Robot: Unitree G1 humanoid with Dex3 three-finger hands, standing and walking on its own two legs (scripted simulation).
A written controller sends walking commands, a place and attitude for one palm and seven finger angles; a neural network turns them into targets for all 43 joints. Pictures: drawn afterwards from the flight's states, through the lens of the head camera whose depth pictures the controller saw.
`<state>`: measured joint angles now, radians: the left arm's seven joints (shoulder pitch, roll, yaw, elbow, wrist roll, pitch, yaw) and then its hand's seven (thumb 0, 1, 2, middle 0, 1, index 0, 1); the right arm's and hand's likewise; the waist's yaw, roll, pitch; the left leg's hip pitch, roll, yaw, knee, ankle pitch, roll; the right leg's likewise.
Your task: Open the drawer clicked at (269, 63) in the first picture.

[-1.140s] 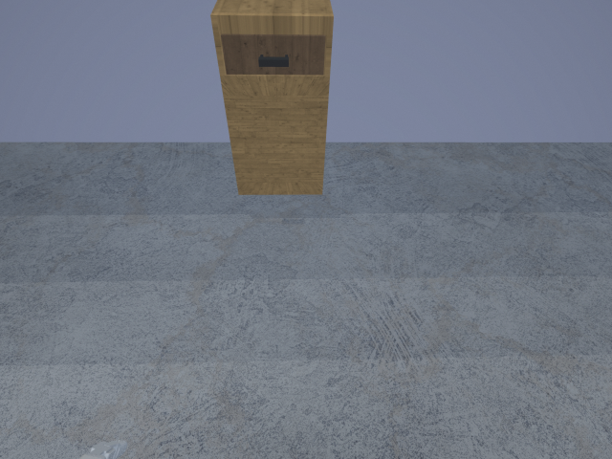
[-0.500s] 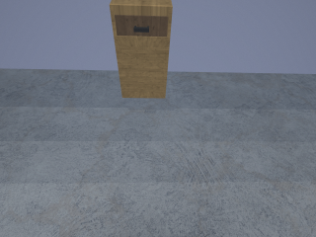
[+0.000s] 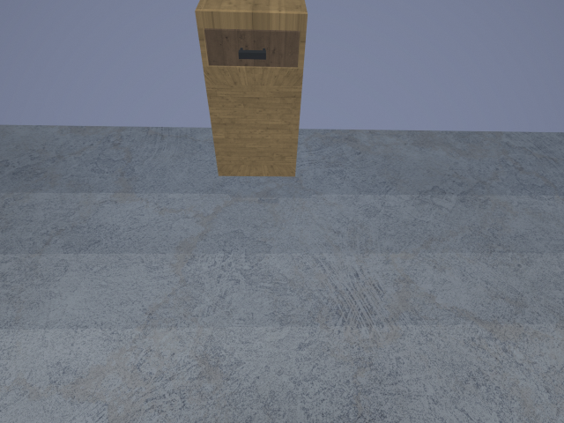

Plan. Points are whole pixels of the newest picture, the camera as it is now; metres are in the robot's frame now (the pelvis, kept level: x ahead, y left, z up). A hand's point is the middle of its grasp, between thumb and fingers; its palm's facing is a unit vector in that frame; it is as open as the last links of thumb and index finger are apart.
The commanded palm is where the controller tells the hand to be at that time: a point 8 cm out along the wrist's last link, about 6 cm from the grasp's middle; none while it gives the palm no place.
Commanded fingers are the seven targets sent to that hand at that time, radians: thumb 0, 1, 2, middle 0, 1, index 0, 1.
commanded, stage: look at it before walking up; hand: left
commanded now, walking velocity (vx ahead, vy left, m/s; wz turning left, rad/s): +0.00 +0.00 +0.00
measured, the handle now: (252, 52) +1.42 +0.19 -0.09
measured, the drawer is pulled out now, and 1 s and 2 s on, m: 0.00 0.00 0.00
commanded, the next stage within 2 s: walk to a spot facing it in 0.30 s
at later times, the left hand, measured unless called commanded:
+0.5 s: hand out of the picture +0.07 +0.24 -0.16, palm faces -0.03 -0.95 -0.32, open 7.4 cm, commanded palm none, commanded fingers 0.00 0.90 0.90 -0.20 -0.30 -0.20 -0.30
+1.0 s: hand (191, 379) +0.23 +0.18 -0.19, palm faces -0.14 -0.98 -0.14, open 7.4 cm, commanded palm none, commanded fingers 0.00 0.90 0.90 -0.20 -0.30 -0.20 -0.30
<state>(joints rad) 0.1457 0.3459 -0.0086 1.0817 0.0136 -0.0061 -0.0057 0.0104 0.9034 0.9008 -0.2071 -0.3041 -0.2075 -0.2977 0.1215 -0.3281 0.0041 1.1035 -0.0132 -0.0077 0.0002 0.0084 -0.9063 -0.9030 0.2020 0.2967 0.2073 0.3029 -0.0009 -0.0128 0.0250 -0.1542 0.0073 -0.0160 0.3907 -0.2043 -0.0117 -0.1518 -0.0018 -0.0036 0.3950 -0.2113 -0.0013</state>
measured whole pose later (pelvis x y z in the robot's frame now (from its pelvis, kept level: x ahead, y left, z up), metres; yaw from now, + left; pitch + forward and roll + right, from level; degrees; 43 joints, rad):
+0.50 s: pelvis +0.01 +0.00 +0.00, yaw -1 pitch -2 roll +0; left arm 0.17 0.33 -0.01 1.09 0.02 0.00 0.00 0.01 0.90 0.90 -0.21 -0.30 -0.21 -0.30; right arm 0.13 -0.32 0.01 1.11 -0.02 0.00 0.00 0.01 -0.91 -0.90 0.20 0.30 0.21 0.30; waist 0.00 -0.01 0.01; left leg -0.14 0.01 -0.01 0.40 -0.22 -0.01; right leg -0.15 0.00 0.01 0.40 -0.23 0.00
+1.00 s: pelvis +0.16 +0.00 -0.01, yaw -6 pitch +0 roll -1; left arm 0.19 0.20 0.04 1.04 0.02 0.00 -0.04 0.02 0.91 0.90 -0.20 -0.30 -0.20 -0.30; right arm 0.53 -0.10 0.00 1.20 -0.03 -0.07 -0.04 0.01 -0.91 -0.90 0.20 0.30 0.21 0.30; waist -0.05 -0.02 0.08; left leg 0.12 0.05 0.12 0.30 -0.41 -0.01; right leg -0.56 -0.07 -0.11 0.84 -0.27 -0.03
